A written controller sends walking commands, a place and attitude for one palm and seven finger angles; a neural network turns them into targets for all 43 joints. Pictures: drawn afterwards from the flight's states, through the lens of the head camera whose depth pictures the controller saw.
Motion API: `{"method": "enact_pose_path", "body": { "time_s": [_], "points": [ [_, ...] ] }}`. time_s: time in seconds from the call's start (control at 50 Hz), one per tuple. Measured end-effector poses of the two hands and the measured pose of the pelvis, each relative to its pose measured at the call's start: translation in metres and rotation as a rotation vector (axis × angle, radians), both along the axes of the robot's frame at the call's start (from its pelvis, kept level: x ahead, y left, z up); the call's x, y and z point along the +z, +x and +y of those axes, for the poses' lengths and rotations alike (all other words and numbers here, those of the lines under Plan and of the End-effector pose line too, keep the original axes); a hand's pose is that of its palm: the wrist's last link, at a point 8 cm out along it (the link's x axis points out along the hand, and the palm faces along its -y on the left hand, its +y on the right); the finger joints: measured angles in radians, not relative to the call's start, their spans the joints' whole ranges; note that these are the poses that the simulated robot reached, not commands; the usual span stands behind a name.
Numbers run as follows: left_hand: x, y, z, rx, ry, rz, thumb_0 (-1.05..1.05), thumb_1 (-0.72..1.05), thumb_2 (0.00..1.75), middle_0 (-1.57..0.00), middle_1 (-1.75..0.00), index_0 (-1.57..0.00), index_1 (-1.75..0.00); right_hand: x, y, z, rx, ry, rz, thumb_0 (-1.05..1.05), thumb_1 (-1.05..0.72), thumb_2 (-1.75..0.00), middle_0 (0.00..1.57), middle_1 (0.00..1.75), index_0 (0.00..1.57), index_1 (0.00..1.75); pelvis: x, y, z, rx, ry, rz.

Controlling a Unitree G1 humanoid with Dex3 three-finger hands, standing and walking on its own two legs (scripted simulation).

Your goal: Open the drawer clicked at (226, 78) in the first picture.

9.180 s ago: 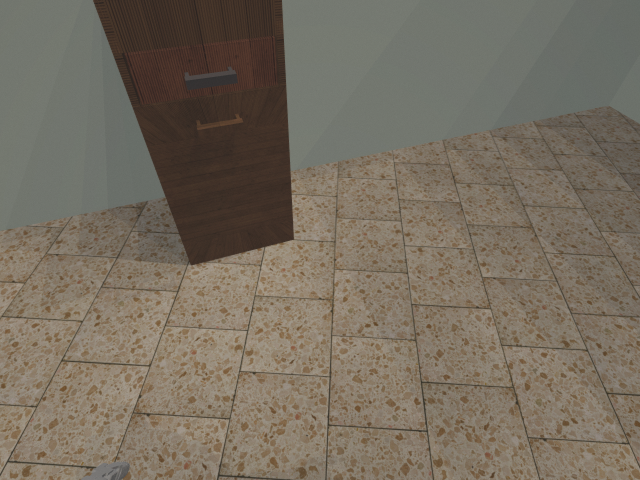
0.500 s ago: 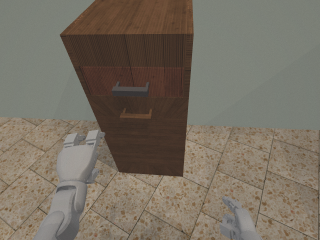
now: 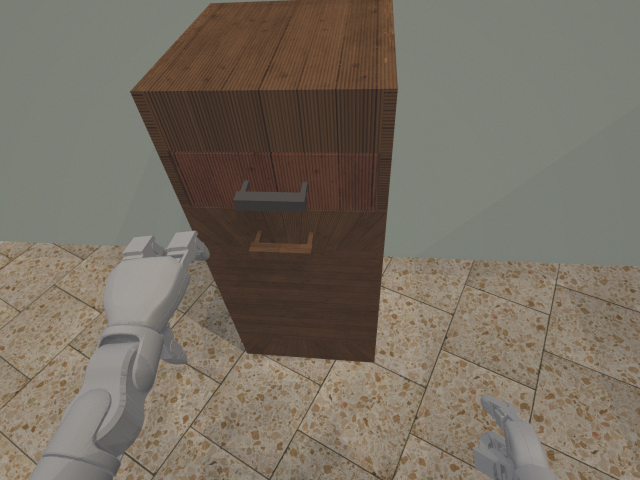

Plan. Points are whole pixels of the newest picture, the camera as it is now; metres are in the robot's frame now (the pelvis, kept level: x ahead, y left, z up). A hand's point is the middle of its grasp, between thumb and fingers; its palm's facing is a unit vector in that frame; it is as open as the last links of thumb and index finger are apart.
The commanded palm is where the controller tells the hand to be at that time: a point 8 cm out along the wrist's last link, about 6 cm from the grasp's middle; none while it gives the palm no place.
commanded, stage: raise the hand with hooked fingers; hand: left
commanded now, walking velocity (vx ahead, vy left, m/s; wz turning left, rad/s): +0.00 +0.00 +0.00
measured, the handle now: (272, 193) +0.59 +0.18 +0.00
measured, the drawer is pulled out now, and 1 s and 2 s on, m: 0.00 0.00 0.00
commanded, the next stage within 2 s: move the hooked fingers above the handle in 0.66 s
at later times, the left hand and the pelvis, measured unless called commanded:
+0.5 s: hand (175, 268) +0.33 +0.23 +0.10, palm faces -0.02 -0.08 -1.00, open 13.9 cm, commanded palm +0.30 +0.23 +0.17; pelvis +0.02 -0.01 +0.01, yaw +1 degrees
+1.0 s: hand (199, 261) +0.35 +0.21 +0.09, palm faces -0.01 -0.06 -1.00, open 13.9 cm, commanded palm +0.34 +0.22 +0.16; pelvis +0.01 -0.01 +0.01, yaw +1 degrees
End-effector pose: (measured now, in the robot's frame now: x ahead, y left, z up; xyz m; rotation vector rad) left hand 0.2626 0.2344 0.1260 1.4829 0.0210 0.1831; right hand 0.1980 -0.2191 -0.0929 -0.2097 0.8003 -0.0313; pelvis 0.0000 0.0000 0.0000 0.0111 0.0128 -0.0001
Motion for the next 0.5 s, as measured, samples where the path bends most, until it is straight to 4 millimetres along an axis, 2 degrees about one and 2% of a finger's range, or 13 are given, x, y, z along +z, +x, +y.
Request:
{"method": "enact_pose_path", "body": {
  "time_s": [0.16, 0.32, 0.4, 0.5],
  "points": [
    [0.025, 0.02, 0.003, -0.02, 0.02, 0.035, 0.0, -0.46, 0.32, -0.32, -1.17, -0.31, -1.17, 0.01, 0.026, 0.016, 0.054, 0.029, -0.024, 0.01, -0.9, -0.9, 0.2, 0.3, 0.2, 0.3, 0.006, 0.011, -0.005, 0.007, -0.002, -0.016],
    [0.048, 0.038, 0.011, -0.015, 0.036, 0.041, 0.0, -0.49, 0.31, -0.32, -1.19, -0.32, -1.19, 0.001, 0.026, 0.008, 0.062, 0.019, 0.04, 0.01, -0.9, -0.9, 0.2, 0.3, 0.2, 0.3, 0.008, 0.018, -0.008, 0.023, -0.005, -0.012],
    [0.045, 0.045, 0.01, -0.025, 0.02, 0.086, 0.0, -0.49, 0.3, -0.32, -1.19, -0.31, -1.2, -0.004, 0.018, -0.001, 0.043, 0.017, 0.075, 0.01, -0.9, -0.9, 0.2, 0.3, 0.2, 0.3, 0.009, 0.021, -0.009, 0.019, -0.004, -0.001],
    [0.032, 0.043, 0.001, -0.085, 0.001, 0.122, 0.0, -0.49, 0.3, -0.32, -1.19, -0.31, -1.2, -0.008, 0.008, -0.013, 0.023, 0.0, 0.112, 0.01, -0.9, -0.9, 0.2, 0.3, 0.2, 0.3, 0.009, 0.023, -0.009, 0.014, -0.003, 0.012]
  ]
}}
